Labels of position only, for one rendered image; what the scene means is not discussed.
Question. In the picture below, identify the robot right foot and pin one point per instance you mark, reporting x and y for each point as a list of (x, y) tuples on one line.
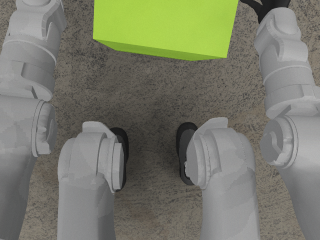
[(183, 136)]

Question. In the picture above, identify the right robot forearm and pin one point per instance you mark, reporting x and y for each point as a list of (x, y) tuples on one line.
[(283, 62)]

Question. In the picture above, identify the left robot forearm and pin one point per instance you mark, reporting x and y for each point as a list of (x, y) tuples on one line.
[(30, 49)]

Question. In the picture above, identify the robot left upper arm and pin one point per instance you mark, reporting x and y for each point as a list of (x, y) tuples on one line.
[(28, 129)]

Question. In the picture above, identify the robot left foot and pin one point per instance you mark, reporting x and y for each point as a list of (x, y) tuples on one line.
[(123, 139)]

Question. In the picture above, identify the robot right upper arm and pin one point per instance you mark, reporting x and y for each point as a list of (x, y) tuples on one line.
[(291, 143)]

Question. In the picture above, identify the carton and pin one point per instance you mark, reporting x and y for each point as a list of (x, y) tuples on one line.
[(190, 30)]

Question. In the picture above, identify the robot right hand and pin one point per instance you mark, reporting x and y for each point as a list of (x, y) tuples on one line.
[(267, 5)]

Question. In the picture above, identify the robot foot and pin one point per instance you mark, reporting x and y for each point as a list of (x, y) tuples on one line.
[(123, 139), (183, 136)]

